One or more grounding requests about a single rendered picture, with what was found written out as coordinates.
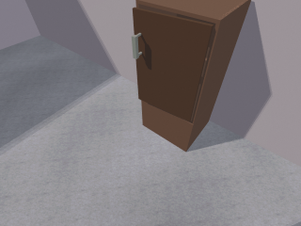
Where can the handle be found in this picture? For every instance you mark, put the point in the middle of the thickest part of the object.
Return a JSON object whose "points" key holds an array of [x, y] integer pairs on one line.
{"points": [[136, 52]]}

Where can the cupboard door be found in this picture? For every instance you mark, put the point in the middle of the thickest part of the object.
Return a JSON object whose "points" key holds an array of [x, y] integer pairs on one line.
{"points": [[170, 67]]}

